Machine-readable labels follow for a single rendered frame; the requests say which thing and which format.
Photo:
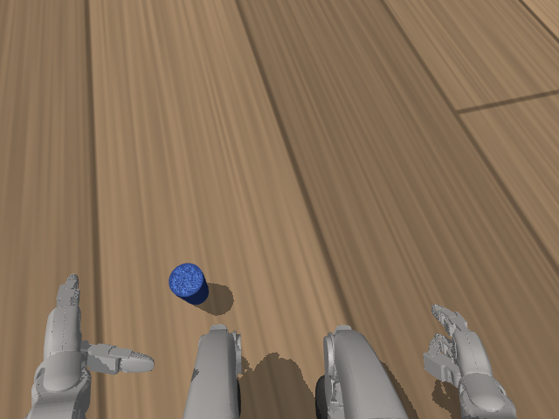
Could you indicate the left robot hand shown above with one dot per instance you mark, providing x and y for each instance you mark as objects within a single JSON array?
[{"x": 63, "y": 334}]

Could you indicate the right robot hand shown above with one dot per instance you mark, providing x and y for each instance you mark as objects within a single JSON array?
[{"x": 464, "y": 354}]

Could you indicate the cup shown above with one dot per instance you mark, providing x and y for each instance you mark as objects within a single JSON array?
[{"x": 187, "y": 282}]

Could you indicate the left robot arm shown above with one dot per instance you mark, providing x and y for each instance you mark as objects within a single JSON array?
[{"x": 61, "y": 388}]

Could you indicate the right robot arm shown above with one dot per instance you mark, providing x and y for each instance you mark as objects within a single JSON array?
[{"x": 483, "y": 397}]

